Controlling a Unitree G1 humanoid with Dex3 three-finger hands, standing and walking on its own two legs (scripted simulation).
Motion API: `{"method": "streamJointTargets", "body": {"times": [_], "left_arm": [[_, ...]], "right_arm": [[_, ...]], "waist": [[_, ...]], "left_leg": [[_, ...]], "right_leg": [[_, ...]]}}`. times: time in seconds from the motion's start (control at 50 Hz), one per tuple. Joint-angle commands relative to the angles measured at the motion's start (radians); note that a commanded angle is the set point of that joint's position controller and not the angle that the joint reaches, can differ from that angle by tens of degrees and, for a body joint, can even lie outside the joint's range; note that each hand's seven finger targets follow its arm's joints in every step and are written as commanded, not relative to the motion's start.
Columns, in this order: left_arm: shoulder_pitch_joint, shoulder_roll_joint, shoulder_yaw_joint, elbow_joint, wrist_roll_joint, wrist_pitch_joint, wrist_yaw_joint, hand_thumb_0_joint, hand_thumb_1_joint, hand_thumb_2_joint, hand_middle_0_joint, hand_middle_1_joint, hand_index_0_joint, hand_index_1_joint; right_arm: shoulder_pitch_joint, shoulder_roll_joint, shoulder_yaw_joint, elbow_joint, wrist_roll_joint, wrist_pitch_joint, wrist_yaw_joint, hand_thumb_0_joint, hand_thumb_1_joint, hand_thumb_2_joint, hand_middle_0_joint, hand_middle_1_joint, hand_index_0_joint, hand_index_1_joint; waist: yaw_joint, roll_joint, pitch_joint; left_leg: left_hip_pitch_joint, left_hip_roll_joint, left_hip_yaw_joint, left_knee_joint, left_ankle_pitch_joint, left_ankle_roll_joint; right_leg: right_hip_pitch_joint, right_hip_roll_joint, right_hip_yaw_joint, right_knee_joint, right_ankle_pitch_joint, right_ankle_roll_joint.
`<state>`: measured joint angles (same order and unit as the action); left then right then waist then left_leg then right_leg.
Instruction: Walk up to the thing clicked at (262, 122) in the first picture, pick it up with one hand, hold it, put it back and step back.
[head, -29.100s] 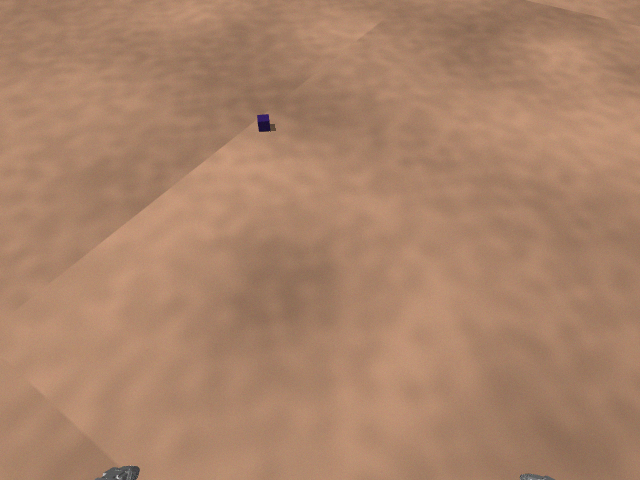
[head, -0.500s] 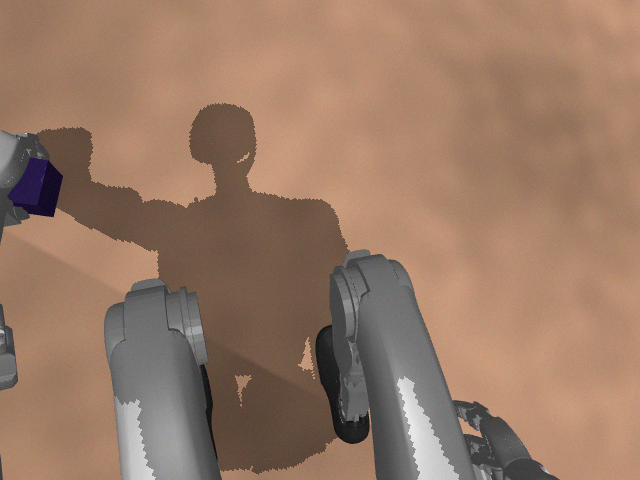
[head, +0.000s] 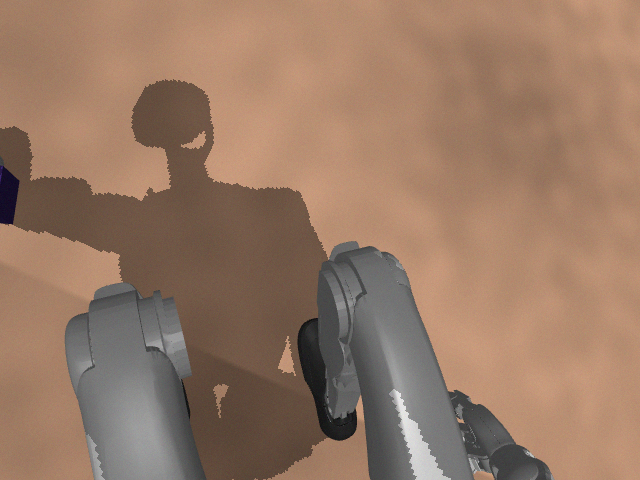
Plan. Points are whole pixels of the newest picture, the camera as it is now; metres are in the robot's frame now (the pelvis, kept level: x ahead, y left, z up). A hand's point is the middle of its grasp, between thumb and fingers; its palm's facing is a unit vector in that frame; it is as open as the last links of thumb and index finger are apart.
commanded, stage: rest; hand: left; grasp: from above
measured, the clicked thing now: out of the picture +0.44 +0.34 -0.23
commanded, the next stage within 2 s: open in 0.78 s
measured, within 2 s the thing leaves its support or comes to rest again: rests again in 0.44 s
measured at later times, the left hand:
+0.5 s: hand out of the picture +0.43 +0.33 -0.24, palm faces -0.47 -0.13 -0.87, open 8.6 cm
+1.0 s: hand out of the picture +0.43 +0.34 -0.24, palm faces -0.47 -0.13 -0.87, open 8.6 cm
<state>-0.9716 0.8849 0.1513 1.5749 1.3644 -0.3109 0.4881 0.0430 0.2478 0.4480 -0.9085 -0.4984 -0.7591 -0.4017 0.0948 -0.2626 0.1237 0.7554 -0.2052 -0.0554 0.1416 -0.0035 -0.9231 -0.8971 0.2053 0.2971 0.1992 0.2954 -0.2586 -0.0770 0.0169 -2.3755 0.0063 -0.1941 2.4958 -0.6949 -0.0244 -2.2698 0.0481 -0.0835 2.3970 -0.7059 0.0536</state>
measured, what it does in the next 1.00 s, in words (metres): stands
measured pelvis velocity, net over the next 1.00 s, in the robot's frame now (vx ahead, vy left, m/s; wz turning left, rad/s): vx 0.00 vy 0.00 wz -0.06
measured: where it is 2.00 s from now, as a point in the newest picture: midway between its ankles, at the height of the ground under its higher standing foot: (256, 422)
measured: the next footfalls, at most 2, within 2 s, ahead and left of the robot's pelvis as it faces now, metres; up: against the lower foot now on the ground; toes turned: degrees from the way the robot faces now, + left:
none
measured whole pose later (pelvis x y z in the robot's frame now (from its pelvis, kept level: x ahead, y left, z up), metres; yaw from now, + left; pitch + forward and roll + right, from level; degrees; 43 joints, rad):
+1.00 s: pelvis +0.00 +0.00 -0.01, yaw -4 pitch +28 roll -13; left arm -1.00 1.03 0.15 1.71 1.34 -0.32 0.57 0.04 0.24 0.45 -0.92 -0.49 -0.75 -0.41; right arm 0.05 -0.31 0.26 0.69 -0.29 -0.14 0.18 0.00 -0.92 -0.90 0.21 0.30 0.20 0.30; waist -0.33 -0.14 0.12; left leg -2.36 0.01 -0.26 2.57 -0.72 -0.02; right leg -2.24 0.08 -0.14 2.42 -0.70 0.07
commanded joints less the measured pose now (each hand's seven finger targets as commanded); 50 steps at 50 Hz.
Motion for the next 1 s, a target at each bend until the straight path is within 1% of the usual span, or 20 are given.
{"method": "streamJointTargets", "body": {"times": [0.0, 0.08, 0.12, 0.18, 0.24, 0.32, 0.34, 0.36, 0.44, 0.46, 0.58, 0.6, 0.62, 0.64, 0.66, 0.76, 0.8, 0.86, 0.88, 0.98], "left_arm": [[-0.270, 0.276, 0.021, -0.102, -0.028, 0.012, 0.048, 0.000, 0.562, 0.596, -0.967, -0.526, -0.982, -0.511], [-0.261, 0.300, 0.043, -0.119, -0.044, 0.005, 0.053, 0.000, 0.590, 0.603, -0.984, -0.535, -1.001, -0.518], [-0.261, 0.305, 0.040, -0.109, -0.036, 0.000, 0.050, 0.000, 0.596, 0.631, -0.990, -0.549, -1.004, -0.534], [-0.252, 0.337, 0.058, -0.118, -0.040, -0.006, 0.059, 0.000, 0.599, 0.635, -1.006, -0.531, -1.015, -0.523], [-0.256, 0.325, 0.053, -0.105, -0.032, -0.011, 0.073, 0.000, 0.623, 0.648, -1.019, -0.536, -1.027, -0.527], [-0.233, 0.340, 0.061, -0.086, -0.026, -0.006, 0.090, 0.000, 0.624, 0.664, -1.018, -0.541, -1.025, -0.534], [-0.237, 0.327, 0.040, -0.049, -0.027, -0.002, 0.093, 0.000, 0.634, 0.651, -1.024, -0.544, -1.033, -0.534], [-0.239, 0.344, 0.057, -0.073, -0.029, -0.003, 0.100, 0.000, 0.628, 0.661, -1.029, -0.535, -1.034, -0.530], [-0.248, 0.346, 0.042, -0.050, -0.032, 0.002, 0.106, 0.000, 0.622, 0.623, -1.018, -0.523, -1.027, -0.514], [-0.255, 0.359, 0.055, -0.054, -0.030, 0.003, 0.111, 0.000, 0.632, 0.633, -1.027, -0.519, -1.035, -0.512], [-0.266, 0.358, 0.025, -0.038, -0.037, 0.005, 0.114, 0.000, 0.627, 0.609, -1.020, -0.512, -1.030, -0.502], [-0.260, 0.361, 0.024, -0.053, -0.040, 0.003, 0.114, 0.000, 0.615, 0.615, -1.027, -0.499, -1.031, -0.496], [-0.261, 0.367, 0.021, -0.037, -0.036, 0.005, 0.115, 0.000, 0.615, 0.633, -1.031, -0.499, -1.031, -0.499], [-0.252, 0.381, 0.041, -0.039, -0.037, 0.005, 0.122, 0.000, 0.627, 0.625, -1.028, -0.505, -1.034, -0.500], [-0.247, 0.353, 0.014, -0.025, -0.038, 0.007, 0.122, 0.000, 0.608, 0.624, -1.015, -0.511, -1.020, -0.507], [-0.265, 0.342, -0.011, 0.016, -0.042, 0.008, 0.114, 0.000, 0.609, 0.593, -1.012, -0.493, -1.019, -0.486], [-0.231, 0.374, 0.017, 0.031, -0.035, 0.008, 0.119, 0.000, 0.602, 0.600, -1.019, -0.472, -1.019, -0.473], [-0.252, 0.352, -0.002, 0.054, -0.044, 0.001, 0.117, 0.000, 0.618, 0.580, -1.015, -0.487, -1.023, -0.479], [-0.236, 0.381, 0.020, 0.040, -0.047, -0.004, 0.121, 0.000, 0.538, 0.601, -0.935, -0.511, -0.943, -0.506], [-0.273, 0.361, -0.018, 0.004, -0.036, -0.016, 0.119, 0.000, 0.138, 0.544, -0.635, -0.536, -0.647, -0.525]], "right_arm": [[0.193, -0.283, -0.073, 0.001, 0.000, -0.011, -0.006, 0.000, -0.912, -0.899, 0.200, 0.300, 0.200, 0.300], [0.191, -0.294, -0.061, -0.007, -0.008, -0.017, -0.006, 0.000, -0.911, -0.899, 0.200, 0.300, 0.200, 0.300], [0.193, -0.295, -0.053, -0.008, -0.021, -0.021, 0.000, 0.000, -0.912, -0.899, 0.200, 0.300, 0.200, 0.300], [0.179, -0.297, -0.046, -0.010, -0.017, -0.019, -0.001, 0.000, -0.912, -0.900, 0.200, 0.300, 0.200, 0.300], [0.175, -0.307, -0.034, -0.018, -0.031, -0.022, 0.003, 0.000, -0.910, -0.900, 0.200, 0.300, 0.200, 0.300], [0.164, -0.315, -0.024, -0.023, -0.039, -0.025, 0.008, 0.000, -0.908, -0.899, 0.200, 0.300, 0.200, 0.300], [0.165, -0.309, -0.016, -0.015, -0.044, -0.029, 0.012, 0.000, -0.911, -0.900, 0.200, 0.300, 0.200, 0.300], [0.167, -0.318, -0.016, -0.024, -0.047, -0.032, 0.013, 0.000, -0.910, -0.900, 0.200, 0.300, 0.200, 0.300], [0.152, -0.322, -0.006, -0.021, -0.052, -0.041, 0.015, 0.000, -0.909, -0.900, 0.200, 0.300, 0.200, 0.300], [0.151, -0.335, -0.005, -0.034, -0.058, -0.047, 0.016, 0.000, -0.909, -0.900, 0.200, 0.300, 0.200, 0.300], [0.144, -0.335, 0.012, -0.024, -0.065, -0.060, 0.020, 0.000, -0.910, -0.901, 0.200, 0.300, 0.200, 0.300], [0.134, -0.334, 0.014, -0.026, -0.065, -0.059, 0.019, 0.000, -0.912, -0.903, 0.200, 0.300, 0.200, 0.300], [0.131, -0.342, 0.013, -0.037, -0.064, -0.061, 0.020, 0.000, -0.912, -0.903, 0.200, 0.300, 0.200, 0.300], [0.128, -0.347, 0.012, -0.038, -0.063, -0.061, 0.018, 0.000, -0.909, -0.901, 0.200, 0.300, 0.200, 0.300], [0.130, -0.336, 0.018, -0.027, -0.062, -0.060, 0.021, 0.000, -0.911, -0.903, 0.200, 0.300, 0.200, 0.300], [0.120, -0.350, 0.029, -0.046, -0.069, -0.073, 0.027, 0.000, -0.911, -0.902, 0.200, 0.300, 0.200, 0.300], [0.136, -0.358, 0.028, -0.039, -0.070, -0.071, 0.026, 0.000, -0.911, -0.903, 0.199, 0.300, 0.200, 0.300], [0.127, -0.358, 0.040, -0.048, -0.072, -0.079, 0.031, 0.000, -0.910, -0.903, 0.200, 0.300, 0.200, 0.300], [0.127, -0.362, 0.041, -0.050, -0.072, -0.075, 0.029, 0.000, -0.902, -0.899, 0.200, 0.300, 0.200, 0.300], [0.108, -0.358, 0.048, -0.068, -0.076, -0.080, 0.030, 0.000, -0.902, -0.900, 0.200, 0.300, 0.200, 0.300]], "waist": [[-0.004, 0.400, -0.651], [-0.006, 0.418, -0.682], [-0.027, 0.415, -0.691], [0.000, 0.438, -0.683], [-0.028, 0.447, -0.646], [-0.030, 0.448, -0.666], [-0.041, 0.441, -0.627], [-0.043, 0.440, -0.639], [-0.046, 0.449, -0.611], [-0.060, 0.440, -0.618], [-0.067, 0.451, -0.581], [-0.055, 0.462, -0.607], [-0.068, 0.447, -0.608], [-0.063, 0.439, -0.622], [-0.060, 0.440, -0.593], [-0.094, 0.440, -0.545], [-0.088, 0.429, -0.551], [-0.105, 0.417, -0.508], [-0.089, 0.424, -0.525], [-0.096, 0.443, -0.543]], "left_leg": [[0.532, 0.005, 0.119, -0.230, 0.198, 0.045], [0.556, 0.007, 0.109, -0.225, 0.229, 0.039], [0.558, 0.011, 0.104, -0.212, 0.247, 0.040], [0.551, 0.011, 0.104, -0.215, 0.238, 0.037], [0.546, 0.013, 0.099, -0.210, 0.243, 0.034], [0.564, 0.019, 0.093, -0.192, 0.287, 0.037], [0.539, 0.020, 0.094, -0.186, 0.261, 0.039], [0.541, 0.021, 0.093, -0.190, 0.271, 0.039], [0.536, 0.024, 0.085, -0.190, 0.229, 0.035], [0.544, 0.023, 0.085, -0.183, 0.246, 0.036], [0.524, 0.024, 0.081, -0.183, 0.199, 0.034], [0.532, 0.029, 0.076, -0.186, 0.209, 0.033], [0.529, 0.030, 0.075, -0.179, 0.220, 0.035], [0.530, 0.029, 0.073, -0.181, 0.231, 0.035], [0.513, 0.029, 0.072, -0.184, 0.214, 0.034], [0.517, 0.031, 0.062, -0.177, 0.221, 0.033], [0.518, 0.030, 0.063, -0.181, 0.230, 0.034], [0.490, 0.031, 0.057, -0.178, 0.197, 0.035], [0.499, 0.032, 0.054, -0.193, 0.202, 0.032], [0.513, 0.033, 0.050, -0.194, 0.174, 0.031]], "right_leg": [[0.299, 0.029, -0.108, -0.217, 0.257, -0.077], [0.321, 0.030, -0.123, -0.197, 0.277, -0.078], [0.344, 0.037, -0.124, -0.194, 0.304, -0.073], [0.333, 0.038, -0.124, -0.191, 0.290, -0.078], [0.324, 0.040, -0.139, -0.186, 0.295, -0.078], [0.352, 0.045, -0.139, -0.177, 0.344, -0.072], [0.340, 0.046, -0.138, -0.176, 0.327, -0.072], [0.362, 0.048, -0.139, -0.183, 0.341, -0.069], [0.330, 0.049, -0.149, -0.179, 0.296, -0.075], [0.344, 0.049, -0.154, -0.176, 0.316, -0.071], [0.336, 0.052, -0.158, -0.180, 0.277, -0.072], [0.353, 0.056, -0.151, -0.181, 0.286, -0.073], [0.361, 0.057, -0.151, -0.179, 0.298, -0.072], [0.372, 0.057, -0.155, -0.180, 0.311, -0.070], [0.359, 0.058, -0.153, -0.179, 0.293, -0.073], [0.335, 0.058, -0.171, -0.169, 0.305, -0.069], [0.363, 0.057, -0.167, -0.180, 0.314, -0.068], [0.335, 0.058, -0.177, -0.178, 0.287, -0.067], [0.350, 0.059, -0.178, -0.186, 0.286, -0.068], [0.353, 0.064, -0.176, -0.184, 0.265, -0.072]]}}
